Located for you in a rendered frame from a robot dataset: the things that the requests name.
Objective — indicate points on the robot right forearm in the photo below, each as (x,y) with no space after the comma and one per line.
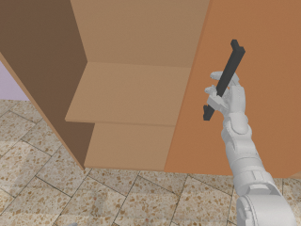
(250,176)

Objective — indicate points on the handle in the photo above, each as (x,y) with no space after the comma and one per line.
(233,62)

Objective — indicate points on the robot right upper arm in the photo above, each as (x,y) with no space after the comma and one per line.
(263,210)

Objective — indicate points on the robot right hand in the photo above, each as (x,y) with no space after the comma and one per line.
(233,99)

